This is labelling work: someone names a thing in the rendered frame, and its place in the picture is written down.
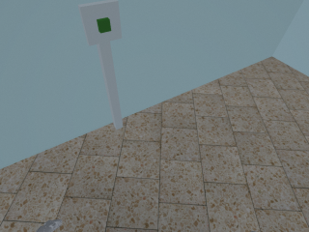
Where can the robot left hand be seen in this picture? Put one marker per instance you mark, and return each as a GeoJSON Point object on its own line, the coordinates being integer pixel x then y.
{"type": "Point", "coordinates": [50, 225]}

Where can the panel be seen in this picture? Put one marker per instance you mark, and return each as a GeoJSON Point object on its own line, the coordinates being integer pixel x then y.
{"type": "Point", "coordinates": [89, 13]}

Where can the button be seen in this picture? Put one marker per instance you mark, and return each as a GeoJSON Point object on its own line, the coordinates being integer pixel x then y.
{"type": "Point", "coordinates": [104, 25]}

